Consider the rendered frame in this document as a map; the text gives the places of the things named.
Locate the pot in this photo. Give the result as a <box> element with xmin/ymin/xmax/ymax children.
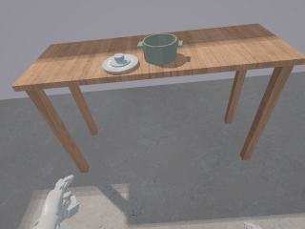
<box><xmin>137</xmin><ymin>33</ymin><xmax>183</xmax><ymax>65</ymax></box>

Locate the table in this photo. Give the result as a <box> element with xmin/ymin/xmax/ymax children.
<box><xmin>12</xmin><ymin>23</ymin><xmax>305</xmax><ymax>174</ymax></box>

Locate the left robot forearm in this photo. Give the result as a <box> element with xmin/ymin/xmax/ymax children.
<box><xmin>32</xmin><ymin>214</ymin><xmax>60</xmax><ymax>229</ymax></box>

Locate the robot left hand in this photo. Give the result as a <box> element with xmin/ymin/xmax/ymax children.
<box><xmin>41</xmin><ymin>175</ymin><xmax>79</xmax><ymax>223</ymax></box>

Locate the lid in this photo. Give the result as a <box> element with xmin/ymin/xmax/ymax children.
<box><xmin>102</xmin><ymin>53</ymin><xmax>138</xmax><ymax>73</ymax></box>

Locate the knob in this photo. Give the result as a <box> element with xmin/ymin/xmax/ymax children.
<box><xmin>113</xmin><ymin>53</ymin><xmax>125</xmax><ymax>62</ymax></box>

